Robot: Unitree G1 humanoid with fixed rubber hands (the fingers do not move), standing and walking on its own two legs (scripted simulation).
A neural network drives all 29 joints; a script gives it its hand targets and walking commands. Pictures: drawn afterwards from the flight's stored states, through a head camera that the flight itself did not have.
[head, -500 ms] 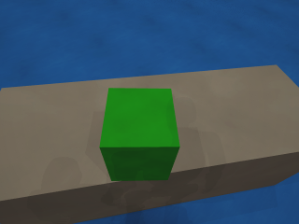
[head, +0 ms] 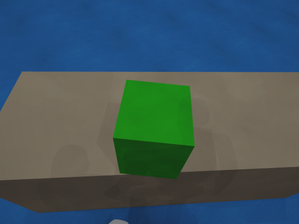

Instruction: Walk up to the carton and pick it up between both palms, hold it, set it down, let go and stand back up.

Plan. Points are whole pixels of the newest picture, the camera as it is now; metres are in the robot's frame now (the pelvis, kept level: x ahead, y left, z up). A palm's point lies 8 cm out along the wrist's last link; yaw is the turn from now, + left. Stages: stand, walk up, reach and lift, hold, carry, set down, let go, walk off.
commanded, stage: walk up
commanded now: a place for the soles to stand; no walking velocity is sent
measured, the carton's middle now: (152, 132) +0.39 -0.01 -0.05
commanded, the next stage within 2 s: reach and lift in 1.28 s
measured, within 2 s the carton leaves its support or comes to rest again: neither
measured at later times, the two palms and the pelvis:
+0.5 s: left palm out of the picture +0.00 +0.22 -0.14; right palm out of the picture +0.08 -0.24 -0.12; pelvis +0.01 -0.02 +0.01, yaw +3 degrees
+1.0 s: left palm out of the picture -0.03 +0.21 -0.14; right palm out of the picture +0.02 -0.25 -0.13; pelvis +0.00 -0.03 +0.01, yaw +4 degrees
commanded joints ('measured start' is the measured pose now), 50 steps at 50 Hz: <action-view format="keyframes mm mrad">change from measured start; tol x16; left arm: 1 27 109 15 -86 -4 -13 -2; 50 170 111 -4 69 -16 -46 17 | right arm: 1 42 -232 -55 -75 4 -18 -13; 50 10 -92 28 110 11 -16 -8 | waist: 1 2 185 -43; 12 0 -49 -14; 18 -19 155 -7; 50 -2 54 15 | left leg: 1 -94 219 -382 -297 352 195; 5 -142 101 -141 -147 331 81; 10 -196 49 101 190 -222 37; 16 54 213 -91 -205 469 134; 50 -28 121 98 -230 212 64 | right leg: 1 42 -38 160 -40 56 18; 8 197 -364 299 -275 516 -119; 17 19 -111 122 -117 169 41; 25 194 -206 134 -229 615 30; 50 97 -205 130 -360 183 22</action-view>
